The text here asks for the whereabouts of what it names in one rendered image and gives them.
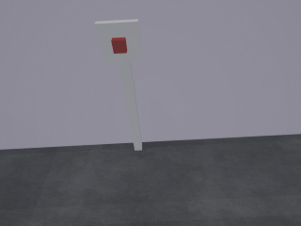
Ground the panel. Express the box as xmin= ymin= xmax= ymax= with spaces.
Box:
xmin=94 ymin=19 xmax=142 ymax=151

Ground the button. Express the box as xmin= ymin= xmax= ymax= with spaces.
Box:
xmin=111 ymin=37 xmax=127 ymax=54

